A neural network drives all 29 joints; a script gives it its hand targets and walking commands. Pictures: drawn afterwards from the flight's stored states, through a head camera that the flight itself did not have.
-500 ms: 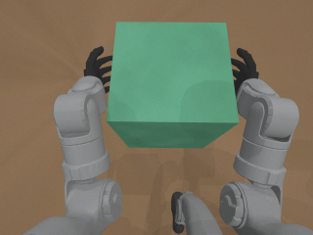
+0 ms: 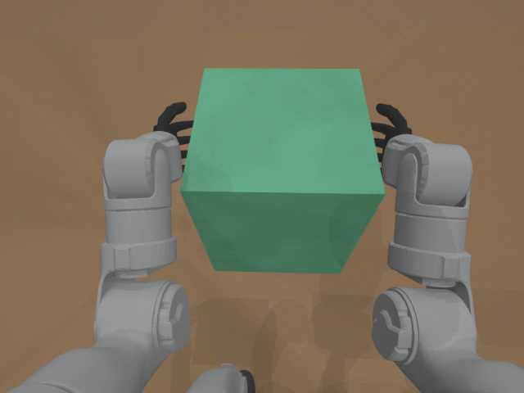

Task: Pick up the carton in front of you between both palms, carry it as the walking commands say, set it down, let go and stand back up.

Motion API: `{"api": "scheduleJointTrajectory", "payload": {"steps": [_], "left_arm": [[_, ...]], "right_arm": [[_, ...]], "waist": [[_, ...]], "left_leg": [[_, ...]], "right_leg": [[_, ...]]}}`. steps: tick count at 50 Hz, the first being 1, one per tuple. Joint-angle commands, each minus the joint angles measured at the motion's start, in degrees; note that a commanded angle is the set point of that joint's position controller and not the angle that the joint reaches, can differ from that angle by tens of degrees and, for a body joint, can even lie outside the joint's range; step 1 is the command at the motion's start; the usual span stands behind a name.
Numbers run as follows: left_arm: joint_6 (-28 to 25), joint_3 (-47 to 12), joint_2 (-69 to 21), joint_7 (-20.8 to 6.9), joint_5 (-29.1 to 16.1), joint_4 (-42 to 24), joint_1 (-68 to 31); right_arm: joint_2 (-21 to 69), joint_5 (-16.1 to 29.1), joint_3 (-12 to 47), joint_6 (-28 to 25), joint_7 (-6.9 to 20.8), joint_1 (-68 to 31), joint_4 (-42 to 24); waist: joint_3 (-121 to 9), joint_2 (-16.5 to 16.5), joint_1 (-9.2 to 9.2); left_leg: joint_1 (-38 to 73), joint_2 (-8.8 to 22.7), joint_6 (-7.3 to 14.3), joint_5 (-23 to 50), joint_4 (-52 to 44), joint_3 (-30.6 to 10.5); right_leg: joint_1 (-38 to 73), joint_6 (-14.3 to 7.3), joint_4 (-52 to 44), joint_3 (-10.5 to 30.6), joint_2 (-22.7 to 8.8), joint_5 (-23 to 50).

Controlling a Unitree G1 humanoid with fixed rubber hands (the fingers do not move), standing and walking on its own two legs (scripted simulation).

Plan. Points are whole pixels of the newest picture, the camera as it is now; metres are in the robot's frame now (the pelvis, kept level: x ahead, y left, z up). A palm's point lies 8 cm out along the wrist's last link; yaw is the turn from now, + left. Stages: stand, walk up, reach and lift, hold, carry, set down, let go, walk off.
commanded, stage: carry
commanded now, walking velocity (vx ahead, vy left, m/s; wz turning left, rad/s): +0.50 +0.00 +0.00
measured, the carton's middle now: (278, 181) +0.39 +0.01 +0.10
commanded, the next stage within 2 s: none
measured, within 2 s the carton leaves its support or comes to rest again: neither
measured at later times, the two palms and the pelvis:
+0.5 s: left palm (209, 36) +0.65 +0.14 +0.19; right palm (374, 34) +0.67 -0.16 +0.19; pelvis +0.28 -0.02 +0.03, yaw +1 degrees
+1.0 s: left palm out of the picture +0.95 +0.16 +0.19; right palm out of the picture +0.92 -0.14 +0.19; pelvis +0.56 +0.03 +0.06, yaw +0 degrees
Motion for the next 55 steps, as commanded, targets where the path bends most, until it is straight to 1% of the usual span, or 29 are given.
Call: {"api": "scheduleJointTrajectory", "payload": {"steps": [1, 2, 3, 4, 6, 10, 16, 18, 19, 20, 21, 22, 23, 25, 26, 28, 32, 34, 38, 40, 41, 42, 43, 44, 45, 47, 48, 50, 55], "left_arm": [[0.46, -36.22, -62.25, -15.40, -24.65, -1.35, -42.18], [0.07, -36.45, -63.07, -14.76, -23.89, -2.58, -42.70], [-0.29, -35.74, -63.27, -14.02, -23.40, -4.01, -42.97], [-0.53, -35.54, -63.57, -13.21, -22.60, -5.53, -42.39], [-0.94, -34.85, -62.83, -11.63, -20.96, -7.93, -40.46], [-1.54, -36.26, -60.06, -9.62, -18.52, -10.67, -36.09], [-0.30, -38.70, -55.32, -9.35, -18.43, -12.21, -35.17], [0.57, -38.56, -54.27, -9.97, -19.14, -10.29, -34.69], [0.96, -38.26, -54.08, -10.37, -19.55, -8.85, -34.49], [1.23, -37.81, -54.15, -10.85, -20.01, -7.31, -34.30], [1.40, -37.28, -54.32, -11.42, -20.69, -5.82, -33.30], [1.10, -36.25, -53.04, -11.76, -20.20, -4.40, -34.89], [1.12, -36.36, -55.17, -12.21, -21.23, -3.45, -34.90], [0.95, -37.99, -59.60, -13.22, -24.91, -7.58, -40.92], [0.73, -38.76, -61.69, -13.60, -26.77, -10.04, -44.30], [0.57, -39.18, -63.61, -13.96, -29.23, -13.10, -48.19], [1.21, -38.36, -62.10, -14.00, -29.71, -14.04, -46.89], [1.60, -37.75, -61.16, -14.14, -28.48, -11.45, -44.04], [1.33, -37.39, -60.84, -14.74, -26.39, -5.92, -41.09], [1.01, -37.17, -60.96, -14.75, -26.01, -4.62, -41.39], [0.99, -36.74, -61.27, -14.69, -26.16, -4.02, -41.61], [0.95, -36.58, -61.36, -14.59, -25.97, -3.20, -41.17], [0.81, -36.27, -61.04, -14.54, -25.31, -2.41, -41.08], [0.87, -35.81, -62.38, -14.51, -25.11, -2.30, -41.61], [0.60, -36.04, -62.23, -14.15, -24.63, -3.14, -43.80], [0.16, -35.39, -62.83, -13.05, -24.26, -5.25, -44.45], [0.02, -35.00, -62.84, -12.35, -23.61, -6.27, -43.75], [-0.07, -34.42, -62.08, -11.05, -22.30, -8.25, -42.02], [0.06, -35.31, -57.74, -9.21, -19.20, -10.83, -38.60]], "right_arm": [[57.59, 23.62, 34.38, -0.78, 13.13, -35.16, 3.40], [59.63, 25.44, 35.29, -0.95, 13.64, -37.93, 0.20], [62.15, 27.69, 36.58, -1.22, 14.06, -41.24, -2.44], [63.53, 29.02, 37.85, -1.48, 14.16, -43.04, -5.75], [65.11, 31.57, 39.37, -1.82, 14.29, -46.12, -10.13], [62.45, 32.27, 40.56, -1.93, 14.33, -42.95, -13.83], [55.82, 30.45, 40.55, -0.78, 14.06, -38.35, -12.99], [54.21, 29.29, 39.77, -0.07, 14.00, -37.06, -10.26], [53.68, 28.74, 39.29, 0.27, 13.96, -36.45, -8.64], [53.36, 28.31, 38.86, 0.53, 13.93, -35.66, -7.06], [52.77, 27.91, 38.42, 0.68, 13.97, -36.77, -5.94], [54.66, 27.91, 37.62, 1.10, 14.09, -37.48, -4.69], [54.69, 27.26, 37.16, 1.17, 14.04, -39.13, -4.04], [56.72, 26.27, 36.21, 0.76, 13.43, -40.44, -3.75], [57.43, 25.78, 35.65, 0.52, 12.87, -40.86, -4.50], [57.49, 24.37, 34.54, 0.26, 11.47, -40.94, -5.91], [55.10, 21.83, 34.06, 0.33, 9.46, -38.54, -6.90], [54.25, 20.92, 34.16, 0.72, 9.33, -36.59, -5.36], [54.99, 21.05, 34.99, 0.71, 10.46, -35.66, -1.46], [55.86, 22.17, 35.22, 0.63, 11.16, -36.57, -0.35], [56.46, 22.81, 34.81, 0.60, 11.58, -36.66, 0.71], [56.78, 23.34, 34.38, 0.41, 11.89, -35.76, 2.12], [57.31, 23.88, 33.80, 0.16, 12.25, -34.66, 3.03], [56.22, 23.66, 33.47, -0.55, 12.42, -36.21, 3.16], [58.40, 24.97, 34.13, -0.70, 12.74, -37.15, 2.02], [61.77, 28.76, 36.36, -1.11, 13.23, -43.01, -4.36], [62.87, 30.32, 37.25, -1.31, 13.35, -45.23, -7.44], [63.47, 32.12, 38.50, -1.40, 13.33, -47.42, -11.39], [59.61, 32.14, 39.32, -0.63, 13.26, -44.47, -14.32]], "waist": [[-33.63, 17.85, -6.10], [-31.17, 13.51, -5.38], [-29.44, 7.29, -5.62], [-27.99, 4.76, -4.89], [-28.67, 5.66, -3.92], [-29.26, 7.61, -4.81], [-25.47, 10.09, -5.51], [-24.74, 11.09, -4.31], [-26.00, 10.24, -2.56], [-29.53, 8.29, 0.04], [-33.33, 4.44, 2.86], [-37.57, -12.22, 3.17], [-34.27, -14.89, 3.94], [-29.93, -3.38, 3.94], [-28.37, -1.04, 3.27], [-28.34, -2.48, 2.24], [-27.89, -4.66, 2.73], [-26.15, -5.00, 3.14], [-22.74, -7.20, 3.25], [-22.23, -8.22, 1.91], [-23.73, -7.23, -0.33], [-27.67, -4.68, -3.12], [-32.17, 1.90, -5.88], [-35.02, 19.17, -5.37], [-33.19, 17.93, -5.45], [-30.04, 6.98, -5.88], [-29.29, 5.02, -5.19], [-30.42, 6.13, -4.17], [-29.56, 7.38, -5.19]], "left_leg": [[51.31, 21.20, 13.86, 9.40, -14.48, -45.08], [50.19, 20.35, 13.38, 13.12, -11.48, -39.40], [46.97, 18.80, 11.76, 17.93, -10.20, -34.06], [44.05, 17.61, 9.65, 18.68, -10.77, -29.92], [41.55, 16.03, 7.62, 15.11, -12.29, -25.63], [43.42, 16.10, 9.48, 16.77, -13.27, -21.66], [41.49, 13.16, 7.01, 27.96, -12.00, -12.49], [39.70, 11.99, 4.75, 35.68, -8.26, -8.86], [37.71, 10.82, 3.00, 42.13, -2.47, -5.85], [32.28, 9.74, 0.50, 39.81, 5.02, -2.85], [21.06, 8.74, -1.47, 22.43, 14.78, -3.24], [1.87, -0.08, -4.06, -2.08, 30.02, -3.67], [-9.48, -3.00, -3.32, -17.90, 40.78, -8.31], [-15.15, 1.09, -1.75, -14.96, 45.70, -10.32], [-14.97, 2.39, -1.69, -12.37, 42.44, -10.38], [-12.74, 3.16, -1.83, -10.40, 37.50, -9.59], [-14.82, 3.69, -3.09, -9.40, 29.43, -6.97], [-13.96, 4.24, -3.74, -6.85, 21.66, -5.92], [-5.56, 1.69, -3.02, -1.71, 6.26, -1.04], [2.15, -0.88, -1.78, -2.11, 0.35, 2.12], [10.61, -2.88, -0.91, -0.32, -4.52, 4.19], [23.96, -2.60, 0.00, 1.38, -6.71, 3.86], [37.48, 7.74, 1.92, -7.15, -8.00, -12.00], [49.87, 21.46, 10.43, -3.18, -13.87, -41.50], [50.88, 21.77, 12.97, 1.84, -14.93, -45.82], [46.54, 18.87, 11.35, 14.92, -9.99, -34.12], [43.78, 17.79, 9.75, 16.19, -10.32, -29.92], [42.21, 16.55, 8.25, 12.99, -11.64, -26.21], [42.79, 16.38, 10.25, 14.00, -13.42, -20.71]], "right_leg": [[-29.52, 0.63, 36.26, 4.10, 7.06, -0.08], [-34.08, -1.01, 41.49, 6.64, 4.00, -0.07], [-35.04, -1.32, 41.03, 6.34, 2.48, 2.04], [-34.76, -1.36, 37.66, 6.37, 1.09, 4.51], [-32.69, -0.95, 32.21, 5.52, 0.29, 7.06], [-35.42, 0.34, 23.36, 2.96, 0.21, 6.41], [-28.41, 0.10, 2.48, -2.36, 2.31, 15.24], [-21.33, -1.20, -4.86, -5.62, 4.98, 15.45], [-13.39, -2.07, -10.16, -8.07, 7.23, 17.49], [0.01, -3.02, -13.55, -8.13, 6.74, 21.35], [14.50, -4.64, -13.06, 3.54, -2.08, 16.18], [28.68, -13.39, -15.40, 32.97, -17.45, 20.04], [30.57, -17.06, -18.28, 40.64, -17.92, 26.80], [26.38, -14.97, -14.18, 29.35, -15.42, 36.26], [23.17, -12.69, -14.77, 25.57, -14.12, 35.90], [19.82, -10.34, -16.55, 21.38, -12.45, 31.52], [19.63, -11.94, -18.54, 16.88, -12.36, 31.13], [18.50, -11.96, -19.00, 13.73, -11.53, 32.83], [15.20, -9.20, -17.65, 7.11, -9.26, 41.11], [13.03, -7.25, -13.95, 4.27, -9.03, 48.44], [10.52, -5.38, -7.60, 1.17, -8.03, 54.32], [5.37, -2.92, 0.87, -1.76, -6.17, 52.83], [-5.34, -0.56, 13.09, -1.40, -4.53, 34.04], [-24.12, 1.66, 26.32, 0.09, 5.18, 5.97], [-32.43, 0.56, 36.47, 5.22, 5.25, -0.44], [-36.54, -1.10, 40.25, 6.04, 2.02, 2.17], [-36.06, -1.22, 37.37, 6.34, 0.66, 4.35], [-34.39, -0.91, 32.58, 5.70, -0.01, 6.09], [-36.54, 0.64, 19.15, 2.81, -0.60, 6.34]]}}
